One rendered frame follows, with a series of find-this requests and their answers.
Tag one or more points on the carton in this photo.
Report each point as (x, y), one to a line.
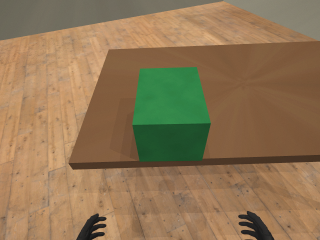
(171, 120)

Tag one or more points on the table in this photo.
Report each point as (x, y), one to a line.
(263, 101)

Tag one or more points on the right robot hand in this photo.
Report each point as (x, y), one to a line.
(261, 231)

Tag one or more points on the left robot hand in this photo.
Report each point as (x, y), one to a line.
(89, 227)

